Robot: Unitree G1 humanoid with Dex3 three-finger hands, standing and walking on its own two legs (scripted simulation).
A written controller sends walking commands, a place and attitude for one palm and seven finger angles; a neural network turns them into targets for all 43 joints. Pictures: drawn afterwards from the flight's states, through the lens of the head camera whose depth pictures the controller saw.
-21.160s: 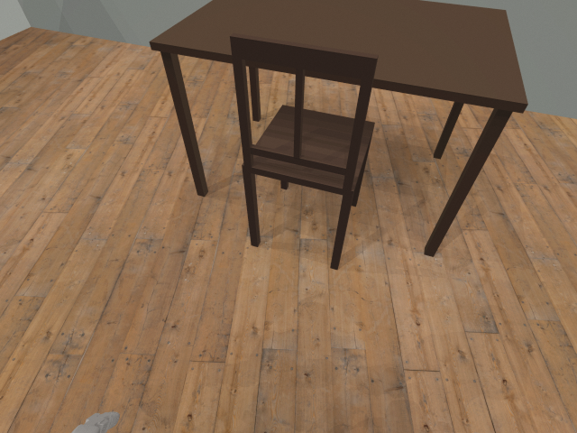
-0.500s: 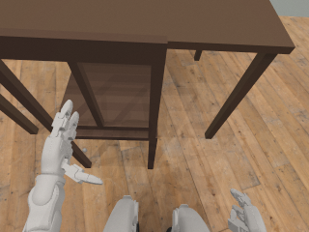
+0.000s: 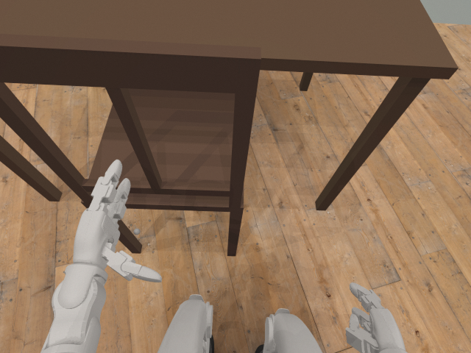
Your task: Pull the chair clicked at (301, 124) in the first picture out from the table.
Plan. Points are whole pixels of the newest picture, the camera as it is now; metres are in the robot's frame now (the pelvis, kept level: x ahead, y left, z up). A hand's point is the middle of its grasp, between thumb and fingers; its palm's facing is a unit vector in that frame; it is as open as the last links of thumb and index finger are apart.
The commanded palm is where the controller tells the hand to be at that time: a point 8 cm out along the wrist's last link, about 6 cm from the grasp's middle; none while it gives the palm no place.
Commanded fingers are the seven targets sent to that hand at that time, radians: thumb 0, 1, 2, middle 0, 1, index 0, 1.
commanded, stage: aim the fingers beside a spindle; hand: left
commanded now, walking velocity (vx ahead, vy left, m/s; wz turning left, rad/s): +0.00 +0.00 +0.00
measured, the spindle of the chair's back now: (140, 146) +0.45 +0.20 +0.04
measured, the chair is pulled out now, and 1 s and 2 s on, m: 0.00 0.00 0.00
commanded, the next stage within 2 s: none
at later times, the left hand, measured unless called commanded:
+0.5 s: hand (139, 227) +0.29 +0.16 +0.05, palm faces -0.02 -1.00 -0.04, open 17.0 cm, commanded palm +0.28 +0.23 +0.03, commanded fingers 0.00 -0.50 0.30 -0.06 -0.08 -0.06 -0.08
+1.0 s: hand (141, 230) +0.30 +0.18 +0.01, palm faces +0.01 -1.00 -0.01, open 16.9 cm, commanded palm +0.28 +0.23 +0.03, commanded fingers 0.00 -0.50 0.30 -0.06 -0.08 -0.06 -0.08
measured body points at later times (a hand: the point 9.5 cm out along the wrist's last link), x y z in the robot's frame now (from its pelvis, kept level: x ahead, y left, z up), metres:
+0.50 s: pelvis +0.00 +0.00 +0.01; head +0.10 +0.02 +0.45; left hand +0.29 +0.22 +0.06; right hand +0.17 -0.24 -0.09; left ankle +0.05 +0.09 -0.62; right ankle +0.01 -0.11 -0.62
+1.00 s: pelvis +0.00 +0.00 +0.00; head +0.11 +0.01 +0.44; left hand +0.30 +0.23 +0.01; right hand +0.17 -0.25 -0.10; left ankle +0.05 +0.09 -0.62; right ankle +0.01 -0.11 -0.62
